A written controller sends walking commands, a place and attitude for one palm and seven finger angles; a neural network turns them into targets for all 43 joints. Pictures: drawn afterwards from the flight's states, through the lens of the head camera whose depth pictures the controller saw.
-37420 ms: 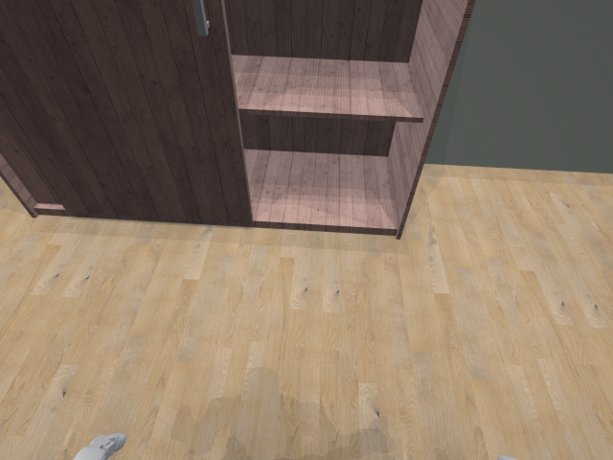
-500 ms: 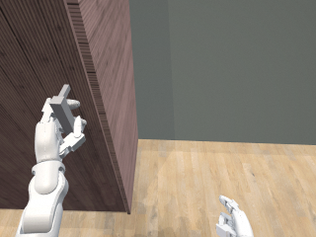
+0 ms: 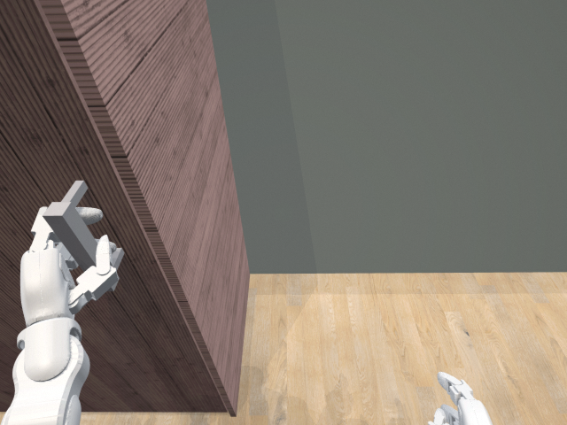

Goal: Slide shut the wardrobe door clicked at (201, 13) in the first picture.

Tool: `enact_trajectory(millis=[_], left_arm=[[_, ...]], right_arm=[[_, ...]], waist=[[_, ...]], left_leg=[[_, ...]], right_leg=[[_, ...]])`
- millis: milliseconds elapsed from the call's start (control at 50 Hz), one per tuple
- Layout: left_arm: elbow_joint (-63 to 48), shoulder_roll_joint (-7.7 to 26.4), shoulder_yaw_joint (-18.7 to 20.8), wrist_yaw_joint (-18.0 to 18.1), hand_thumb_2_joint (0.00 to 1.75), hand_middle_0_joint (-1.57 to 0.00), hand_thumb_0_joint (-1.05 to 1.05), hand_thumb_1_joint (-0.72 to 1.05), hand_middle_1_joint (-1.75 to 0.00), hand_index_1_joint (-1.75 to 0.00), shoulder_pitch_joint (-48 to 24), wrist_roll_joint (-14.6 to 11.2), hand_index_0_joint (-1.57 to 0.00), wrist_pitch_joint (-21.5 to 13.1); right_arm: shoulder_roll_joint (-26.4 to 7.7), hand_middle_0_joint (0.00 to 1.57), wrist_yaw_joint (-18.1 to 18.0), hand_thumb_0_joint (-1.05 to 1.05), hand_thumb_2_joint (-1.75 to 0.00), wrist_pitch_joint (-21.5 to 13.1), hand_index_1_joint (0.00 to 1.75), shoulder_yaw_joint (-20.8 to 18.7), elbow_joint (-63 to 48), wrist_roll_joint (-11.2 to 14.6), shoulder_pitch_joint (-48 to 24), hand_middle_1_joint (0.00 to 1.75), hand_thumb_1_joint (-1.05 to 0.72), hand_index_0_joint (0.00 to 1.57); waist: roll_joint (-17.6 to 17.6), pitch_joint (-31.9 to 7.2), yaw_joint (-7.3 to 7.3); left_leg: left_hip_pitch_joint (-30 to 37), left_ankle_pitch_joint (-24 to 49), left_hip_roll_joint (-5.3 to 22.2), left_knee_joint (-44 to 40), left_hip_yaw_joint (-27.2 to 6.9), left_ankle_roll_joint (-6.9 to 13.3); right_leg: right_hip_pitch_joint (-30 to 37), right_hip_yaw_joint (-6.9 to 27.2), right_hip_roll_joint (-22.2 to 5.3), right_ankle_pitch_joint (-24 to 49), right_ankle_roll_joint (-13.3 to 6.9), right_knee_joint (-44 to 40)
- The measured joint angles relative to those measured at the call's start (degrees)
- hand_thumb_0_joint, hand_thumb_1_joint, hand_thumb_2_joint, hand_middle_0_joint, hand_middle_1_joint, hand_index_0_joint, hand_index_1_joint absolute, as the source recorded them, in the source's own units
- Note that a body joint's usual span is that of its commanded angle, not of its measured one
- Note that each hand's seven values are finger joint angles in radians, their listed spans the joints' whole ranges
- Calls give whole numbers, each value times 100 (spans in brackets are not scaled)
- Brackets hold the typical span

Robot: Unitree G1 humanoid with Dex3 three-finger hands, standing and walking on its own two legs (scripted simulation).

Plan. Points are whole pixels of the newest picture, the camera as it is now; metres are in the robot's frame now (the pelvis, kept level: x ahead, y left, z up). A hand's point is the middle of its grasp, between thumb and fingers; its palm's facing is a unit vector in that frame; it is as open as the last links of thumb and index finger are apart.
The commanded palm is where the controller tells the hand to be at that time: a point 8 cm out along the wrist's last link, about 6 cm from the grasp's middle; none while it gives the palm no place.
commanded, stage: stop walking and hold the door there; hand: left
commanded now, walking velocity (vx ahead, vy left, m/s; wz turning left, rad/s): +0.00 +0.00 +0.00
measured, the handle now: (93, 238) +0.30 +0.27 +0.15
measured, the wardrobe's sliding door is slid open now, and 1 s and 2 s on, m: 0.00 0.00 0.00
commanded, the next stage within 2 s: loosen the grip on the handle in 0.08 s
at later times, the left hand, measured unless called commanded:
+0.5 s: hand (107, 273) +0.26 +0.25 +0.13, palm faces +0.50 -0.83 -0.23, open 10.9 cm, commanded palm +0.21 +0.28 +0.14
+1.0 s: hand (110, 280) +0.26 +0.25 +0.11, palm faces +0.52 -0.83 -0.23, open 14.6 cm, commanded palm +0.22 +0.30 +0.13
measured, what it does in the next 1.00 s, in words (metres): stands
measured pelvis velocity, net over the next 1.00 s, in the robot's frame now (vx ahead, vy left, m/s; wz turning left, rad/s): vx -0.01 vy -0.03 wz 0.01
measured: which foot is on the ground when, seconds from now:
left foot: down 0.00-1.00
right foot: down 0.00-1.00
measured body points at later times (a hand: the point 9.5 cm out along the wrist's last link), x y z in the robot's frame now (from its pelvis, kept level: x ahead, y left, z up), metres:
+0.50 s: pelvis -0.03 -0.01 +0.00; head -0.04 -0.02 +0.45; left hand +0.23 +0.29 +0.14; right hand +0.16 -0.23 -0.09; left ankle -0.02 +0.10 -0.74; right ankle -0.02 -0.11 -0.74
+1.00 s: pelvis -0.01 -0.03 -0.01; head +0.00 -0.04 +0.44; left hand +0.23 +0.29 +0.13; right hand +0.17 -0.27 -0.11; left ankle -0.02 +0.10 -0.74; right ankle -0.02 -0.11 -0.74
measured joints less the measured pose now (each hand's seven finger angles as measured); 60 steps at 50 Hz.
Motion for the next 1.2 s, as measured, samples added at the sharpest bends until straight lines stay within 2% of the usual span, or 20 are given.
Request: enact_trajectory(millis=[180,200,220,260,320,340,380,460,560,660,780,900,980,1060,1200], left_arm=[[15,-15,-70,-1,81,-46,-6,69,-140,-140,22,25,-24,-55],[67,124,-96,-85,81,-46,-6,67,-140,-140,-109,8,-24,-112],[300,295,-100,-267,80,-46,-6,64,-140,-140,-430,180,-25,-230],[650,455,3,-445,78,-46,-7,57,-140,-140,-1011,196,-29,-180],[688,207,250,-466,74,-47,-6,48,-141,-142,-1284,-46,-37,90],[681,82,292,-419,72,-48,-5,44,-141,-142,-1280,-76,-38,157],[675,-91,277,-288,66,-47,-4,34,-141,-142,-1164,39,-41,238],[796,-104,183,3,51,-47,-2,6,-140,-140,-991,366,-40,372],[976,24,254,24,34,-43,-1,-27,-136,-135,-1119,273,-37,189],[1016,65,311,-30,25,-38,0,-44,-129,-129,-1160,220,-34,-42],[753,139,361,-75,21,-31,-1,-52,-121,-122,-755,143,-29,65],[593,33,414,-89,20,-28,-1,-54,-117,-117,-543,8,-27,-159],[774,77,441,-175,20,-27,-1,-55,-116,-116,-557,19,-26,-183],[989,235,642,-259,20,-26,-1,-55,-115,-116,-639,-18,-26,-173],[1201,412,919,-448,20,-26,-1,-55,-115,-115,-872,-117,-26,-495]], right_arm=[[100,20,8,2,-89,2,30,53,16,-10,52,30,-91,20],[108,20,-54,2,-89,11,30,136,-138,72,106,30,-91,20],[174,20,-39,2,-89,-113,30,122,-166,-39,120,30,-91,20],[317,20,147,2,-89,-341,30,123,16,-185,-21,30,-91,20],[432,20,306,2,-89,-468,30,171,205,-212,-163,30,-91,20],[439,21,332,2,-89,-492,30,176,250,-221,-189,30,-91,20],[419,21,349,2,-89,-504,30,181,296,-251,-232,30,-90,21],[321,21,292,2,-89,-458,30,162,285,-314,-296,30,-90,21],[245,21,145,2,-89,-412,30,82,360,-310,-325,30,-90,21],[128,21,66,2,-89,-358,30,-15,414,-292,-252,30,-90,21],[11,21,34,2,-89,-265,30,-147,351,-271,-189,30,-91,20],[56,20,43,2,-89,-255,30,-196,354,-240,-187,30,-91,20],[131,21,36,2,-89,-218,30,-159,323,-223,-233,30,-91,20],[206,21,-13,2,-89,-162,30,-122,315,-215,-279,30,-91,20],[183,21,-65,2,-89,-226,30,-106,380,-180,-246,30,-90,21]], waist=[[11,-16,-20],[-36,101,17],[-115,304,135],[-259,583,220],[-330,621,259],[-313,581,245],[-251,496,180],[-132,421,57],[-186,475,35],[-273,522,68],[-196,462,48],[-171,332,48],[-200,321,68],[-214,325,80],[-133,313,106]], left_leg=[[13,9,-35,-14,17,43],[22,23,-56,-14,11,51],[98,67,-81,-60,23,55],[180,208,-99,-186,15,28],[156,313,-35,-255,39,-22],[135,310,-16,-234,42,-25],[105,283,0,-169,36,-22],[96,240,-2,-58,15,-27],[91,197,52,43,-27,-77],[19,119,111,152,-99,-136],[-57,19,119,210,-89,-157],[-200,-105,85,371,-112,-161],[-316,-160,79,489,-117,-163],[-387,-184,99,558,-113,-166],[-481,-215,91,680,-135,-134]], right_leg=[[13,15,-35,18,41,-19],[9,8,-58,8,47,26],[35,19,-83,1,31,79],[63,11,-98,56,-17,80],[40,32,-31,186,-66,-23],[31,34,-12,209,-75,-38],[17,28,2,205,-83,-4],[-4,8,-8,126,-93,148],[2,-32,42,65,-139,244],[-21,-100,100,1,-203,284],[-120,-87,105,-112,-213,379],[-278,-107,61,-284,-201,604],[-402,-111,48,-355,-206,744],[-465,-106,66,-359,-214,785],[-512,-126,55,-350,-194,825]])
